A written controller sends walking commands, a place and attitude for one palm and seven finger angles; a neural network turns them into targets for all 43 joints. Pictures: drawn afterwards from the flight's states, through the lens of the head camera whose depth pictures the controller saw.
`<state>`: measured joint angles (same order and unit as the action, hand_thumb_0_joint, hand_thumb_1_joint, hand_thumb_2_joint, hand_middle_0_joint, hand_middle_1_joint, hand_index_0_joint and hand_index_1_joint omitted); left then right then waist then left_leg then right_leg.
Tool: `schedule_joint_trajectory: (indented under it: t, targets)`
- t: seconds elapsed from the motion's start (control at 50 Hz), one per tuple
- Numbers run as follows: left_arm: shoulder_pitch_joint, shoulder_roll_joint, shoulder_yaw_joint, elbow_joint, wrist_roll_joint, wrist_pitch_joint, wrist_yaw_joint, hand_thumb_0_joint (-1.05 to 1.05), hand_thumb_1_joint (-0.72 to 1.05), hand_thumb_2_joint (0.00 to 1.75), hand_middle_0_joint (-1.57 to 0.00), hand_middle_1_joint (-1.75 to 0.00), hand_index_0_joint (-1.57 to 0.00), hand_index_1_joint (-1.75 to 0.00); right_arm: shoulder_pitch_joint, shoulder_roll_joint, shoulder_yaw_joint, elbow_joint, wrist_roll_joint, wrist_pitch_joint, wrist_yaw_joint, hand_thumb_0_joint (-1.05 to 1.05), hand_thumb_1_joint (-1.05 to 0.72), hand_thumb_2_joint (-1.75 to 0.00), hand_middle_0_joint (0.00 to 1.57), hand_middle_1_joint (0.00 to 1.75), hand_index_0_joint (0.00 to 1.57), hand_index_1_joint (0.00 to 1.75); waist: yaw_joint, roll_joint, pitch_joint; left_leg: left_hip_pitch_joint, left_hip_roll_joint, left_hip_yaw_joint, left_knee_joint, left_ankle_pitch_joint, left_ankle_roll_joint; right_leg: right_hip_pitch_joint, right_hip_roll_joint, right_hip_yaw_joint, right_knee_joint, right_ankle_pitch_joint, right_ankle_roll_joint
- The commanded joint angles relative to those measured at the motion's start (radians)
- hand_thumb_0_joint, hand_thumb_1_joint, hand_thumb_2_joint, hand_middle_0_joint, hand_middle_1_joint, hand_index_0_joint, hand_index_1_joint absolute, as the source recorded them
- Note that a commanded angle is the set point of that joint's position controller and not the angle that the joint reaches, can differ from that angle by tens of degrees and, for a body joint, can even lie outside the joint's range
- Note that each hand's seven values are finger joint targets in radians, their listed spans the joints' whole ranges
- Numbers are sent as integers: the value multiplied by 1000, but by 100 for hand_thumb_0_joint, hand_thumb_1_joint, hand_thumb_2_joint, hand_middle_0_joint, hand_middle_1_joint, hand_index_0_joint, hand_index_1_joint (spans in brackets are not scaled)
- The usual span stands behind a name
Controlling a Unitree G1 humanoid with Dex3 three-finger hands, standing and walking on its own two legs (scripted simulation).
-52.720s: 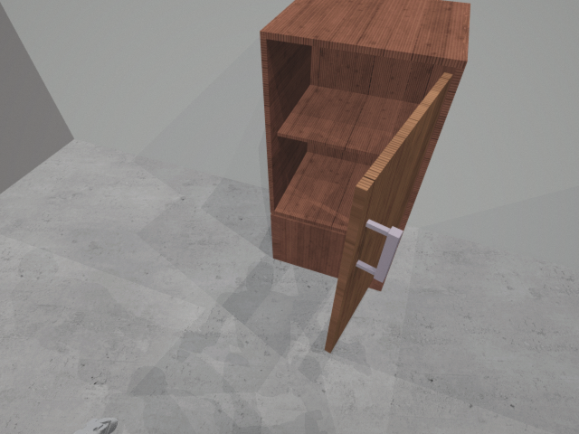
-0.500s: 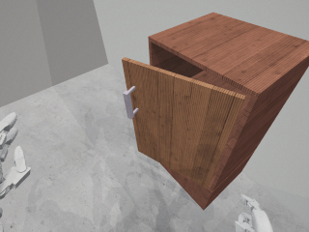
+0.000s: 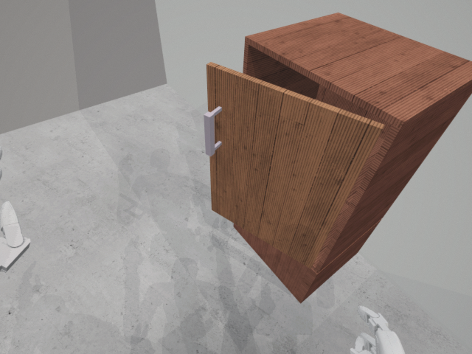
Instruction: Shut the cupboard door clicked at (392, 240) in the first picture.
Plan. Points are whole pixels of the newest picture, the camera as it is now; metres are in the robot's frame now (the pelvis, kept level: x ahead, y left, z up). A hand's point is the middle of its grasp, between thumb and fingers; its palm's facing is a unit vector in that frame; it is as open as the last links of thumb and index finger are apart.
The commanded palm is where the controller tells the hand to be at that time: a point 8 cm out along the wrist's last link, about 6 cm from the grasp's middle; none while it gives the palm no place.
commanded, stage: step back with the hand held close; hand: left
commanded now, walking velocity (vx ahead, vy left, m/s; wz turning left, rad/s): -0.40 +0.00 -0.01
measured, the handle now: (214, 131) +0.67 +0.10 -0.01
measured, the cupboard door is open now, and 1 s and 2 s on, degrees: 18 18 18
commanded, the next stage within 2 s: stop stepping back and stand still in 0.66 s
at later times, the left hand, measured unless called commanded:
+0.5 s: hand out of the picture +0.12 +0.27 +0.18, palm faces +0.45 -0.75 -0.47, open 7.4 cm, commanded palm +0.04 +0.31 +0.20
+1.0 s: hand out of the picture -0.02 +0.28 +0.19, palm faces +0.37 -0.81 -0.45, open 7.4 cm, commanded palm -0.10 +0.32 +0.20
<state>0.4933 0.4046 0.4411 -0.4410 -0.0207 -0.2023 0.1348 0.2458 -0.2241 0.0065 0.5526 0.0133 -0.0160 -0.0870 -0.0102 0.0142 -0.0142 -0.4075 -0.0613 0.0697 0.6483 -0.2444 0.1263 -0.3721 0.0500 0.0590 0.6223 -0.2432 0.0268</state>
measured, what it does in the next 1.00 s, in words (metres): walks backwards: right foot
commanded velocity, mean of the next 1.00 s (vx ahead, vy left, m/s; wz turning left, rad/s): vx -0.20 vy -0.01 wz -0.04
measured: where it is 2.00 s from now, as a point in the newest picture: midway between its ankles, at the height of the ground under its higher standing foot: outside the picture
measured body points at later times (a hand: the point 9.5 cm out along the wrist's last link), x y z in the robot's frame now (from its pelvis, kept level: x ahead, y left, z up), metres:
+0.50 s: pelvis -0.08 -0.01 -0.01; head -0.06 +0.03 +0.44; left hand +0.09 +0.30 +0.21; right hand +0.09 -0.26 -0.07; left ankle +0.06 +0.05 -0.72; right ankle +0.00 -0.14 -0.70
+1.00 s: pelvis -0.22 +0.01 -0.01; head -0.24 +0.06 +0.44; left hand -0.04 +0.32 +0.22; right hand -0.07 -0.23 -0.06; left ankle +0.02 +0.06 -0.70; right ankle -0.30 -0.16 -0.72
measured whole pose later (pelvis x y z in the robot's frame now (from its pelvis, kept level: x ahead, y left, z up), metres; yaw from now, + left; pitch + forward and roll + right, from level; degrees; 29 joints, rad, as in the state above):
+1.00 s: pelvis -0.22 +0.01 -0.01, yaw +4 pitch -1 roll -7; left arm 0.51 0.56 0.49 -0.57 -0.08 -0.19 0.10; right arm 0.25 -0.19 -0.02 0.59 0.01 -0.09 -0.06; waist -0.11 0.01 -0.04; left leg -0.65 0.01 0.06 0.56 -0.23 -0.09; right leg -0.12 0.05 -0.03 0.60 -0.56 -0.05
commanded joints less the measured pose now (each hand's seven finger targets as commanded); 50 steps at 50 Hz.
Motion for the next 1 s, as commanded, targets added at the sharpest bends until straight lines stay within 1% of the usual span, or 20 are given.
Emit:
schedule_joint_trajectory:
  t: [0.0,0.16,0.3,0.38,0.44,0.48,0.52,0.64,0.66,0.7,0.72,0.74,0.78,0.82,0.84,0.9,0.92,0.94,0.96,0.98]
  targets:
    - [-63,184,129,-252,1,-81,20,0,90,90,-20,-30,-20,-30,-117,-166,-71,-155,-13,-72,-5,0,-90,-90,20,30,20,30,-1,83,-62,-420,261,-310,-389,-469,7,426,-4,51,118,143,-19]
    - [-84,210,178,-223,12,-103,18,0,90,90,-20,-30,-20,-30,-117,-162,-83,-131,-18,-85,5,0,-90,-90,20,30,20,30,3,56,-68,-514,263,-292,-322,-529,12,444,-14,104,151,107,-35]
    - [-67,219,143,-269,-2,-113,39,0,90,90,-20,-30,-20,-30,-102,-114,-75,-123,-15,-73,37,0,-90,-90,20,30,20,30,-19,-139,-59,-150,91,-159,34,-298,-93,-47,-261,372,-233,-163,-150]
    - [16,243,173,-295,-9,-131,55,0,90,90,-20,-30,-20,-30,-100,-116,-71,-125,-5,-65,32,0,-90,-90,20,30,20,30,-28,-39,-112,-49,138,-205,-111,-289,-62,-80,-158,176,-153,-164,-90]
    - [-9,246,226,-333,-5,-140,53,0,90,90,-20,-30,-20,-30,-151,-140,-78,-136,-19,-106,9,0,-90,-90,20,30,20,30,1,295,-140,-423,419,-437,-505,-536,37,272,71,-37,414,-122,-7]
    - [-64,280,243,-372,-26,-145,49,0,90,90,-20,-30,-20,-30,-160,-131,-93,-102,-20,-145,14,0,-90,-90,20,30,20,30,8,161,-176,-254,426,-375,-470,-381,11,170,72,-12,535,-239,-12]
    - [9,212,188,-265,-49,-126,45,0,90,90,-20,-30,-20,-30,-167,-128,-101,-77,-6,-171,28,0,-90,-90,20,30,20,30,22,179,-169,-133,398,-238,-448,-356,-43,102,53,-66,474,-279,-19]
    - [-136,150,60,-283,-60,-113,27,0,90,90,-20,-30,-20,-30,-139,-111,-65,-13,-29,-185,39,0,-90,-90,20,30,20,30,15,180,-190,112,385,-195,-556,-292,-183,136,51,-115,-55,-362,-50]
    - [-145,169,71,-305,-51,-121,29,0,90,90,-20,-30,-20,-30,-135,-110,-71,-4,-34,-177,46,0,-90,-90,20,30,20,30,16,201,-208,153,353,-167,-498,-239,-208,136,29,-82,-179,-313,-65]
    - [-179,209,90,-342,-43,-149,30,0,90,90,-20,-30,-20,-30,-135,-80,-65,2,-30,-162,49,0,-90,-90,20,30,20,30,24,41,-226,285,244,-24,-192,16,-223,15,-119,92,-397,-194,-125]
    - [-209,262,125,-367,-33,-161,41,0,90,90,-20,-30,-20,-30,-145,-73,-56,6,-29,-156,45,0,-90,-90,20,30,20,30,25,-58,-225,334,176,21,-19,70,-212,-78,-235,208,-411,-13,-162]
    - [-249,312,165,-376,-20,-164,55,0,90,90,-20,-30,-20,-30,-179,-65,-45,-2,-39,-161,38,0,-90,-90,20,30,20,30,27,-101,-228,302,129,46,8,62,-202,-63,-298,208,-366,245,-166]
    - [-190,227,86,-284,-21,-115,32,0,90,90,-20,-30,-20,-30,-130,-79,-69,-7,-17,-161,21,0,-90,-90,20,30,20,30,-23,-127,-239,376,107,-15,-2,139,-170,-101,-202,58,-221,145,-117]
    - [-126,239,123,-297,-38,-57,10,0,90,90,-20,-30,-20,-30,-143,-103,-65,-60,-7,-137,14,0,-90,-90,20,30,20,30,-22,127,-186,372,143,-75,-185,121,-148,-90,-37,-99,-150,-113,-46]
    - [-91,257,155,-294,-48,-50,5,0,90,90,-20,-30,-20,-30,-163,-103,-60,-89,-7,-130,19,0,-90,-90,20,30,20,30,-5,197,-142,293,158,-119,-333,-168,-164,-63,22,-146,-167,-328,-52]
    - [58,289,218,-289,-71,-33,0,0,90,90,-20,-30,-20,-30,-165,-100,-50,-124,-11,-114,21,0,-90,-90,20,30,20,30,28,322,-106,59,154,-148,-560,-556,-357,121,159,-260,-54,-499,-92]
    - [121,315,245,-299,-78,-33,-3,0,90,90,-20,-30,-20,-30,-135,-86,-57,-119,-13,-110,23,0,-90,-90,20,30,20,30,42,245,-131,76,102,-44,-421,-468,-367,123,135,-252,-126,-492,-118]
    - [161,327,250,-339,-78,-43,-6,0,90,90,-20,-30,-20,-30,-92,-75,-68,-104,-2,-110,30,0,-90,-90,20,30,20,30,44,4,-147,250,37,62,4,-276,-332,-100,1,-165,-237,-495,-159]
    - [190,355,289,-390,-88,-53,6,0,90,90,-20,-30,-20,-30,-84,-92,-78,-93,9,-113,29,0,-90,-90,20,30,20,30,37,-281,-138,327,44,-60,496,-164,-266,-378,-205,103,-336,-540,-240]
    - [112,323,247,-442,-79,-48,8,0,90,90,-20,-30,-20,-30,-83,-103,-88,-57,4,-104,27,0,-90,-90,20,30,20,30,22,-412,-37,189,111,-255,819,-141,-203,-526,-395,319,-360,-562,-335]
